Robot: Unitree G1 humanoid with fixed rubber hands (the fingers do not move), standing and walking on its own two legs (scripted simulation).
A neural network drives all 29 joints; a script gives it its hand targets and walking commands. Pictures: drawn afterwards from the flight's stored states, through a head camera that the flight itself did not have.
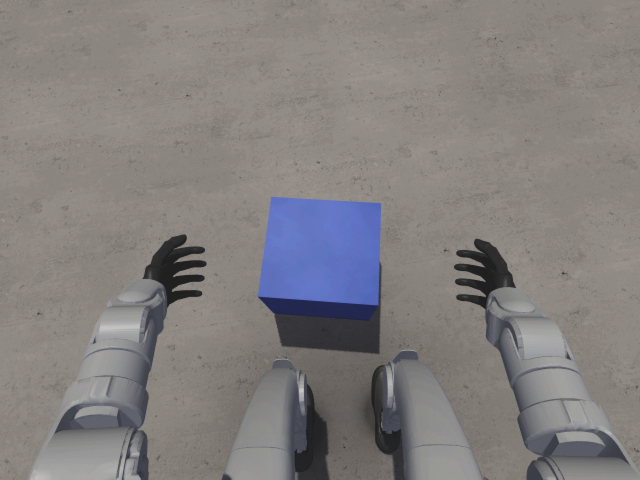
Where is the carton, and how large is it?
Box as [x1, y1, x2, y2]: [258, 197, 380, 320]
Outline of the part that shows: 271,197 258,296 274,313 368,320 377,306 378,299 380,203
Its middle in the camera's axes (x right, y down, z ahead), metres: +0.01 +0.07 +1.01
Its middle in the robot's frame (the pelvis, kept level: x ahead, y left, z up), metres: +0.50 +0.04 -0.56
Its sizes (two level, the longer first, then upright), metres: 0.268 0.247 0.249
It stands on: the floor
